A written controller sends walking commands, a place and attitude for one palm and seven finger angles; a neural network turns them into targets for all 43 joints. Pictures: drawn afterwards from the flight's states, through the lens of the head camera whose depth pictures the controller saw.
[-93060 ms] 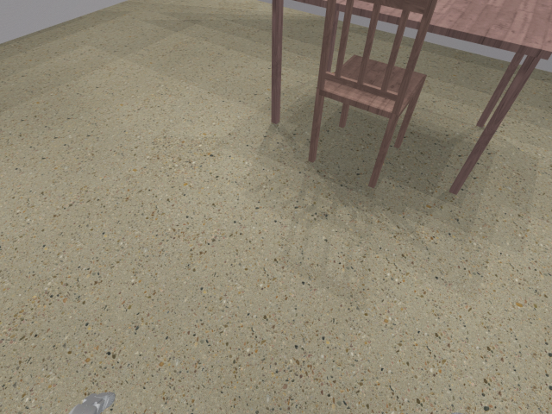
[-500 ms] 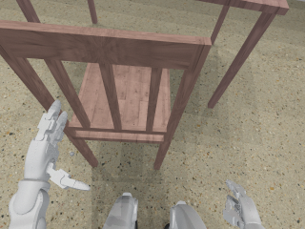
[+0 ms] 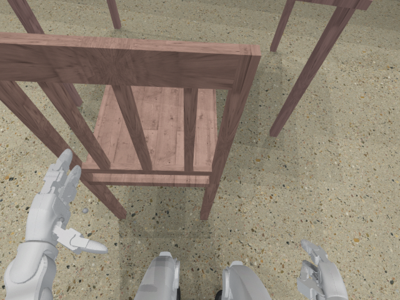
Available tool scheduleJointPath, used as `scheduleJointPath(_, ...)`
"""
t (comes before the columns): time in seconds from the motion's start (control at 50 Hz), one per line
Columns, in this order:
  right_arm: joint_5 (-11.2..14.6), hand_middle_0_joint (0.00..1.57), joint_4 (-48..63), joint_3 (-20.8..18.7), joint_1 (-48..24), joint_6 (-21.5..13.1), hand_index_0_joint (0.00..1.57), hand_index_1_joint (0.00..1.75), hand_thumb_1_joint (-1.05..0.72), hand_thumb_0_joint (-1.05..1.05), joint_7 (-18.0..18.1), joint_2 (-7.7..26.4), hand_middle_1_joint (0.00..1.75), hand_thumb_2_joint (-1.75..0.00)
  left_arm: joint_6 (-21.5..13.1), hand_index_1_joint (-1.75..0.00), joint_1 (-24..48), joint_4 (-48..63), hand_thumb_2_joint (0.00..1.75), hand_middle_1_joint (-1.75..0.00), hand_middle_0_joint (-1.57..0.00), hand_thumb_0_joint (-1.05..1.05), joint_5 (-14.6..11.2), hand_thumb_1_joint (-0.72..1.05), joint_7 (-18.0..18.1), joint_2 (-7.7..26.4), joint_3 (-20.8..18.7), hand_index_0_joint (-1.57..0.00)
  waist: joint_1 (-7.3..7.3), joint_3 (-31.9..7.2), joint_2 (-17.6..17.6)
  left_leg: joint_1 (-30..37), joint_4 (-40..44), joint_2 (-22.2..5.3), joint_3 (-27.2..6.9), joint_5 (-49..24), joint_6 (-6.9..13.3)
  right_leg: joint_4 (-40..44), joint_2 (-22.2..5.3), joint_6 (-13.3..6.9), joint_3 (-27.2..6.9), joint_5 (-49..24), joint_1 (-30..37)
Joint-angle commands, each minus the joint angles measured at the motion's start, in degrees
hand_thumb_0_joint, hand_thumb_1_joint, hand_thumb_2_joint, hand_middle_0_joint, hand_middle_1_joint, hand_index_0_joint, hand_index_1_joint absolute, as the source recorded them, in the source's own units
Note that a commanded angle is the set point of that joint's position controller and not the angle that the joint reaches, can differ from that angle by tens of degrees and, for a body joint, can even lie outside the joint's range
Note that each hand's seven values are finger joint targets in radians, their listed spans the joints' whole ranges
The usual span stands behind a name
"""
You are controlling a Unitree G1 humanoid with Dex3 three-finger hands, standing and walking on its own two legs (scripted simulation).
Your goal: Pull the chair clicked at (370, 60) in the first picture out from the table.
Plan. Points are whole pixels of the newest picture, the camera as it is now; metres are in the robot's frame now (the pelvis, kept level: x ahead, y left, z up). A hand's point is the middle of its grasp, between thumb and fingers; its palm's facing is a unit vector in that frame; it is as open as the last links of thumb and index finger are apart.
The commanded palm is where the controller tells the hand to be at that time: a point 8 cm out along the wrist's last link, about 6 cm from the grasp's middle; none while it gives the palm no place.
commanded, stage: aim the fingers beside a spindle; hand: left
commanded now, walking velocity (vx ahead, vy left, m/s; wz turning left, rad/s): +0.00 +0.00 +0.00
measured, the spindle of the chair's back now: (137, 135) +0.43 +0.15 +0.03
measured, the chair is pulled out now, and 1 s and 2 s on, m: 0.34 0.34 0.34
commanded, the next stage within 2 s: push the fingers through the gap in 0.82 s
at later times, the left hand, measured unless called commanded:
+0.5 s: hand (82, 205) +0.27 +0.21 +0.05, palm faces +0.04 -0.99 -0.10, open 16.9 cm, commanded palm +0.25 +0.27 +0.03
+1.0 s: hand (88, 216) +0.27 +0.22 +0.00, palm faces +0.02 -1.00 -0.01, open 16.9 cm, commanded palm +0.26 +0.27 +0.02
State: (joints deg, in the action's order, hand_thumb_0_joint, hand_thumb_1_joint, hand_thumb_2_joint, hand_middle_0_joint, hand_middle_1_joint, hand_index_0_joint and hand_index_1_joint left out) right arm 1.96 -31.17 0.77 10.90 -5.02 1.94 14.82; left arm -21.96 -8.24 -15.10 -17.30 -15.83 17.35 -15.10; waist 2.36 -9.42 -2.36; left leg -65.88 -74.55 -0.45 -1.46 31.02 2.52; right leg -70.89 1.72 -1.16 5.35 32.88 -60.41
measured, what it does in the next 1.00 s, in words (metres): stands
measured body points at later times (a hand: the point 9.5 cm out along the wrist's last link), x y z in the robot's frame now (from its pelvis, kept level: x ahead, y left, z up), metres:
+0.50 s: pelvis +0.00 -0.01 +0.01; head +0.11 +0.01 +0.44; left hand +0.26 +0.26 +0.06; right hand +0.18 -0.25 -0.09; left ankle +0.04 +0.09 -0.62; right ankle +0.01 -0.12 -0.62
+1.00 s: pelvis +0.00 +0.00 +0.00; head +0.11 +0.03 +0.44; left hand +0.26 +0.27 +0.00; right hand +0.17 -0.25 -0.09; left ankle +0.04 +0.09 -0.62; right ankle +0.01 -0.12 -0.62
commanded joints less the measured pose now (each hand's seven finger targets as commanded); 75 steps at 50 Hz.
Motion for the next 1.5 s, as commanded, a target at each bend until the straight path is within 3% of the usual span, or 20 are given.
scheduleJointPath(0.0,-0.53,0.2,7.22,-3.84,0.88,-4.71,0.2,0.3,-0.9,0.0,0.88,7.96,0.3,-0.9,-10.48,-0.08,3.96,28.72,0.3,-0.08,-0.06,0.0,-1.16,-0.5,0.26,10.53,-2.25,-0.06,-0.96,-25.81,-7.48,26.88,11.69,-1.17,-3.33,-24.11,-1.43,9.84,-0.05,-0.73,-2.35,-16.65,9.45)
scheduleJointPath(0.04,-0.98,0.2,5.55,-3.86,0.89,-4.85,0.2,0.3,-0.9,0.0,0.85,7.84,0.3,-0.9,-11.02,-0.08,2.71,26.17,0.3,-0.08,-0.06,0.0,-0.54,-0.5,2.13,11.66,-4.41,-0.06,-0.55,-23.7,-5.71,25.19,11.37,-1.17,-3.56,-24.5,-1.44,9.58,-0.05,-0.57,-2.08,-17.03,9.15)
scheduleJointPath(0.14,-0.63,0.2,4.69,-3.81,-0.22,-2.63,0.2,0.3,-0.9,0.0,0.37,8.58,0.3,-0.9,-5.49,-0.08,-0.76,5.48,0.3,-0.08,-0.06,0.0,0.65,-0.5,1.75,6.26,-3.47,-0.06,0.57,-12.34,0.79,13.66,10.63,-0.29,-2.43,-13.05,-1.27,9.62,0.0,-0.14,-1.64,-11.2,5.85)
scheduleJointPath(0.2,0.09,0.2,6.6,-3.92,-0.33,-2.14,0.2,0.3,-0.9,0.0,0.66,9.37,0.3,-0.9,-3.46,-0.08,1.4,5.17,0.3,-0.08,-0.06,0.0,-0.61,-0.5,-1.3,6.02,-2.64,-0.06,0.43,-14.33,2.17,12.38,10.38,-0.03,-1.74,-11.61,-0.73,10.39,-0.27,-0.05,-2.64,-11.36,8.28)
scheduleJointPath(0.24,0.1,0.2,7.63,-3.85,-0.41,-2.97,0.2,0.3,-0.9,0.0,0.72,8.91,0.3,-0.9,-4.98,-0.08,3.65,12.56,0.3,-0.08,-0.06,0.0,-1.21,-0.5,-2.51,7.29,-2.1,-0.06,-0.24,-19.18,-1.5,15.51,10.28,-0.17,-1.68,-15.13,-0.49,10.22,-0.51,-0.29,-3.36,-14.49,11.17)
scheduleJointPath(0.3,-0.27,0.2,8.15,-3.94,0.13,-4.69,0.2,0.3,-0.9,0.0,0.77,7.79,0.3,-0.9,-9.59,-0.08,3.18,28.06,0.3,-0.08,-0.06,0.0,-1.53,-0.5,-1.13,10.56,-2.7,-0.06,-1.78,-26.71,-6.72,25.18,11.04,-0.77,-2.3,-24.53,-0.82,9.81,-0.37,-0.66,-3.05,-19.42,12.52)
scheduleJointPath(0.34,-0.72,0.2,6.97,-3.95,0.5,-4.98,0.2,0.3,-0.9,0.0,0.64,7.22,0.3,-0.9,-10.95,-0.08,-0.46,29.85,0.3,-0.08,-0.06,0.0,-1.23,-0.5,1.21,12.67,-5.37,-0.06,-2.16,-26.75,-6.58,25.92,11.42,-0.89,-2.52,-26.9,-1.21,9.61,-0.15,-0.73,-2.75,-20.13,12.53)
scheduleJointPath(0.48,-0.25,0.2,4.96,-3.85,-0.85,-2.3,0.2,0.3,-0.9,0.0,0.51,8.78,0.3,-0.9,-4.67,-0.08,-1.07,3.14,0.3,-0.08,-0.06,0.0,-0.19,-0.5,0.5,5.6,-3.56,-0.06,0.95,-10.22,3.13,10.24,10.13,0.07,-1.96,-8.33,-1.07,10.72,0.04,0.09,-2.32,-7.4,5.63)
scheduleJointPath(0.54,0.38,0.2,6.56,-3.93,-0.4,-2.78,0.2,0.3,-0.9,0.0,1.03,9.35,0.3,-0.9,-4.19,-0.08,1.56,5.96,0.3,-0.08,-0.06,0.0,-1.7,-0.5,-3.45,6.45,-3.0,-0.06,0.6,-15.01,2.23,11.36,9.48,-0.01,-1.42,-10.34,-0.34,11.23,-0.36,-0.04,-3.78,-9.99,9.32)
scheduleJointPath(0.64,-0.47,0.2,7.45,-3.79,0.15,-5.73,0.2,0.3,-0.9,0.0,1.24,7.96,0.3,-0.9,-10.72,-0.08,4.1,30.8,0.3,-0.08,-0.06,0.0,-1.85,-0.5,-1.89,11.79,-2.89,-0.06,-1.5,-27.46,-8.3,26.04,11.08,-0.81,-2.7,-23.7,-0.88,9.86,-0.27,-0.81,-3.1,-17.23,10.99)
scheduleJointPath(0.72,-0.98,0.2,4.32,-3.83,-0.3,-5.11,0.2,0.3,-0.9,0.0,0.99,7.42,0.3,-0.9,-10.52,-0.08,0.6,22.54,0.3,-0.08,-0.06,0.0,-0.35,-0.5,2.98,13.43,-8.03,-0.06,-1.14,-20.6,-6.58,23.36,11.83,-1.02,-3.6,-23.04,-1.59,9.38,0.01,-0.69,-1.55,-15.3,8.1)
scheduleJointPath(0.82,-0.06,0.2,5.54,-3.75,-1.09,-2.33,0.2,0.3,-0.9,0.0,0.34,8.81,0.3,-0.9,-2.87,-0.08,-3.15,1.76,0.3,-0.08,-0.06,0.0,-0.23,-0.5,0.17,3.75,-2.03,-0.06,0.19,-10.28,1.77,12.35,12.14,-0.02,-2.71,-8.4,-1.3,10.66,0.17,-0.23,-1.3,-7.04,5.03)
scheduleJointPath(0.88,0.58,0.2,7.66,-3.82,-0.47,-2.73,0.2,0.3,-0.9,0.0,0.75,9.6,0.3,-0.9,-2.49,-0.08,1.65,7.26,0.3,-0.08,-0.06,0.0,-1.31,-0.5,-3.12,4.01,0.48,-0.06,0.81,-15.04,1.33,13.56,11.55,-0.13,-2.44,-9.49,-0.52,11.01,-0.2,-0.05,-2.18,-8.49,7.4)
scheduleJointPath(0.98,-0.96,0.2,6.21,-3.73,0.64,-5.45,0.2,0.3,-0.9,0.0,1.34,8.12,0.3,-0.9,-12.25,-0.08,8.99,26.86,0.3,-0.08,-0.06,0.0,-0.36,-0.5,0.53,11.96,-3.41,-0.06,-0.79,-24.49,-7.58,25.53,11.07,-1.1,-3.98,-21.71,-1.68,8.21,0.0,-1.01,-2.03,-13.3,5.41)
scheduleJointPath(1.04,-1.8,0.2,4.03,-3.56,0.18,-5.35,0.2,0.3,-0.9,0.0,0.7,7.95,0.3,-0.9,-14.01,-0.08,7.87,21.48,0.3,-0.08,-0.06,0.0,1.07,-0.5,3.82,10.7,-3.88,-0.06,-0.28,-21.84,-8.05,25.21,10.49,-1.34,-5.25,-22.92,-2.71,6.24,-0.05,-0.96,-0.94,-12.52,1.21)
scheduleJointPath(1.12,-1.27,0.2,3.68,-3.42,-0.17,-3.01,0.2,0.3,-0.9,0.0,0.05,9.33,0.3,-0.9,-7.56,-0.08,7.95,4.06,0.3,-0.08,-0.06,0.0,1.74,-0.5,2.38,6.86,-2.16,-0.06,1.17,-14.53,-1.6,14.83,10.69,-0.58,-4.32,-10.19,-1.75,7.47,-0.09,-0.51,-0.97,-7.19,0.59)
scheduleJointPath(1.2,0.11,0.2,6.55,-3.65,0.05,-1.69,0.2,0.3,-0.9,0.0,0.83,10.24,0.3,-0.9,-1.93,-0.08,13.48,6.81,0.3,-0.08,-0.06,0.0,0.41,-0.5,-1.48,7.93,-1.1,-0.06,0.22,-20.44,-2.78,18.16,12.29,-0.59,-3.78,-11.41,-1.36,9.38,-0.36,-0.53,-1.74,-9.11,5.52)
scheduleJointPath(1.3,-0.61,0.2,5.95,-3.53,1.25,-2.9,0.2,0.3,-0.9,0.0,1.3,9.02,0.3,-0.9,-6.92,-0.08,16.39,19.84,0.3,-0.08,-0.06,0.0,-0.03,-0.5,1.33,12.64,-4.65,-0.06,-0.7,-26.83,-5.55,27.09,11.94,-1.54,-4.79,-22.98,-1.94,8.99,-0.01,-0.68,-1.55,-14.3,6.36)
scheduleJointPath(1.4,-1.32,0.2,2.4,-3.26,1.53,-2.65,0.2,0.3,-0.9,0.0,0.92,9.18,0.3,-0.9,-8.73,-0.08,20.34,5.59,0.3,-0.08,-0.06,0.0,2.03,-0.5,2.96,9.29,-2.52,-0.06,2.58,-16.82,-1.76,18.27,10.41,-1.21,-4.46,-13.86,-1.6,8.51,0.07,-0.3,-1.31,-9.27,1.27)
scheduleJointPath(1.48,-0.82,0.2,3.04,-3.33,1.81,-1.95,0.2,0.3,-0.9,0.0,0.98,10.09,0.3,-0.9,-6.48,-0.08,23.27,0.2,0.3,-0.08,-0.06,0.0,2.07,-0.5,-0.07,9.35,-1.7,-0.06,1.69,-17.73,-3.84,18.97,11.57,-0.89,-4.17,-12.33,-1.7,9.19,-0.3,-0.78,-1.57,-8.66,2.21)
